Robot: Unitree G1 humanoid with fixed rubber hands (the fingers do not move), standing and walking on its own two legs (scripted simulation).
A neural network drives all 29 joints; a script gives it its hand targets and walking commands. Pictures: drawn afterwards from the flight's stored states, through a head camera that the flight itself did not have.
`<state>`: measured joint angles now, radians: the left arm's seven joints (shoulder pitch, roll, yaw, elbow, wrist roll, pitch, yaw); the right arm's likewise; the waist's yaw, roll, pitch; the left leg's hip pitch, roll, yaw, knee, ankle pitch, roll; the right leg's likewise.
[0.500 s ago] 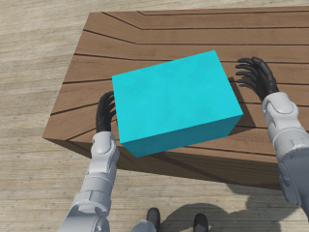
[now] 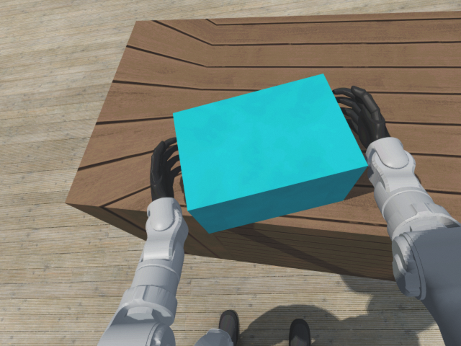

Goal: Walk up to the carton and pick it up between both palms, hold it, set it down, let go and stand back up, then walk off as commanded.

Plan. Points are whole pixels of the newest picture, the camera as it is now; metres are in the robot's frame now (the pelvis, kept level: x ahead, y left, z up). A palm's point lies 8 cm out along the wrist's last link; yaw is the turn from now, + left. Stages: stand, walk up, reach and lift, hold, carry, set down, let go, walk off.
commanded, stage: reach and lift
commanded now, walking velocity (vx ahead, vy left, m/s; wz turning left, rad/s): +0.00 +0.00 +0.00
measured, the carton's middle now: (262, 159) +0.43 +0.03 -0.01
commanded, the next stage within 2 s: none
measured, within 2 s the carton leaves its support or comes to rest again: neither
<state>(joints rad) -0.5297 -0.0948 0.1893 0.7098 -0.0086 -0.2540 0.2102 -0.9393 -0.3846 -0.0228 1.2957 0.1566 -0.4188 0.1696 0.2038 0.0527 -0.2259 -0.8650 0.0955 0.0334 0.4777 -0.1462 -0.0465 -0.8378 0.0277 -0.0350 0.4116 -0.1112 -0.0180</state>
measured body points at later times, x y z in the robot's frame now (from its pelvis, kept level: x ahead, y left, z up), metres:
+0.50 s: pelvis +0.00 +0.00 +0.00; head +0.16 -0.03 +0.42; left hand +0.37 +0.20 +0.00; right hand +0.50 -0.14 +0.00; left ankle +0.01 +0.15 -0.72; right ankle +0.02 -0.11 -0.72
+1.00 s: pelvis +0.00 +0.00 +0.00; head +0.16 -0.02 +0.42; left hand +0.37 +0.19 -0.01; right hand +0.49 -0.14 +0.00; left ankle +0.01 +0.15 -0.72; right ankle +0.02 -0.11 -0.72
